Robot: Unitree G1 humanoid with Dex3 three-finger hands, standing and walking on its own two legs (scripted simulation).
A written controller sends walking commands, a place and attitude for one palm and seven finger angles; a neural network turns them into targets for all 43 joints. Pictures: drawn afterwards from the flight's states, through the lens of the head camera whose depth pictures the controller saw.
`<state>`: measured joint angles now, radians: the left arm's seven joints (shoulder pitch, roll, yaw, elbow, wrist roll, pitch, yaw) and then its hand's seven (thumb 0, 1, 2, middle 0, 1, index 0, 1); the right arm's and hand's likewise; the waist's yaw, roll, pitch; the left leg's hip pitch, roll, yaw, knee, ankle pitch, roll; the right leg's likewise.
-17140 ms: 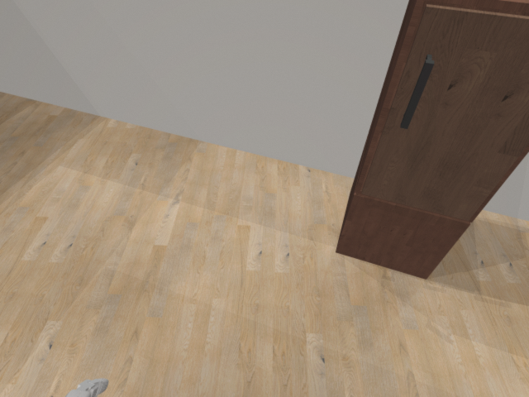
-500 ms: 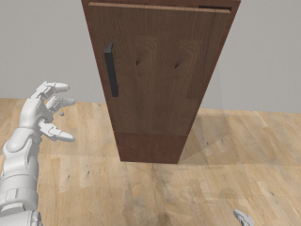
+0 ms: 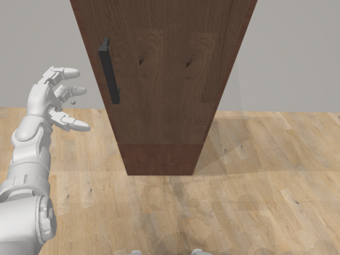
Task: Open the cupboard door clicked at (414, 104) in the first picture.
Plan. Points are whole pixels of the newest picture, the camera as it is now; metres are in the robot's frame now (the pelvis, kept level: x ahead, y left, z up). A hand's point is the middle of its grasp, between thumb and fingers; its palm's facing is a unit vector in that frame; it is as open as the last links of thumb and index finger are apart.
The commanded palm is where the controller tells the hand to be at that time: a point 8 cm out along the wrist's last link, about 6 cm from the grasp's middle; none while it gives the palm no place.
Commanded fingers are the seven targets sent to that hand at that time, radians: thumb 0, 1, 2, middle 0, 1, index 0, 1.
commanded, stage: move the hooked fingers beside the handle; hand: left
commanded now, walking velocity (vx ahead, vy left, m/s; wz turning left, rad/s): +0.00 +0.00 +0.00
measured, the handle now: (111, 73) +0.54 +0.15 +0.10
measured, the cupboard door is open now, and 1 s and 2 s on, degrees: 0 0 0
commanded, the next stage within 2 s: slide the fingers in behind the handle in 1.26 s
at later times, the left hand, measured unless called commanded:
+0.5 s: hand (90, 85) +0.49 +0.19 +0.10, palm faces -0.01 -1.00 +0.00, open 13.9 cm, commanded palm +0.46 +0.25 +0.09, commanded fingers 0.00 -0.50 0.30 -0.30 -1.20 -0.30 -1.20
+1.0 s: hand (89, 90) +0.48 +0.20 +0.09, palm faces -0.04 -1.00 +0.02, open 14.0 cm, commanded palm +0.46 +0.25 +0.09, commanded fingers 0.00 -0.50 0.30 -0.30 -1.20 -0.30 -1.20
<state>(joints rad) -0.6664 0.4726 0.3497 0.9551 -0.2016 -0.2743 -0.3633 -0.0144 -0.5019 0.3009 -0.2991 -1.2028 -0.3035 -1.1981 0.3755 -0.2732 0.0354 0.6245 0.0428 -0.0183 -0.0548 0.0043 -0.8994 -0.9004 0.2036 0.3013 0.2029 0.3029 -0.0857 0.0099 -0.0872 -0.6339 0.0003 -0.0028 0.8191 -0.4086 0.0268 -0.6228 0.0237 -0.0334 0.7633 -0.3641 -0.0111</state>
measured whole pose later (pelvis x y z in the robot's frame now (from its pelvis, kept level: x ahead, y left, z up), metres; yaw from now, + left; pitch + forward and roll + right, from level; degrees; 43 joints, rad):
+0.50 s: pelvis +0.00 -0.01 -0.01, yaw -1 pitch +17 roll -2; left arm -0.88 0.55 0.41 1.18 -0.13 -0.31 -0.33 -0.01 -0.50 0.30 -0.30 -1.20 -0.31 -1.20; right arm 0.41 -0.27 0.04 0.62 0.02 0.04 -0.04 0.00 -0.90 -0.90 0.20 0.30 0.20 0.30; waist -0.15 0.01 -0.09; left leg -0.74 0.02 0.00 0.86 -0.42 0.01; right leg -0.73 0.04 -0.03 0.81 -0.37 -0.02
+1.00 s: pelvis +0.00 +0.00 -0.01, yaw +0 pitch +17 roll -2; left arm -0.85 0.48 0.34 1.13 -0.15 -0.31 -0.32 -0.01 -0.50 0.30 -0.30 -1.20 -0.30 -1.20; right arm 0.38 -0.27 0.03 0.61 0.02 0.05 -0.03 0.00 -0.90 -0.90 0.20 0.30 0.20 0.30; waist -0.13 0.02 -0.11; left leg -0.74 0.01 -0.01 0.88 -0.43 0.03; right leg -0.72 0.03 -0.04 0.81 -0.38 -0.01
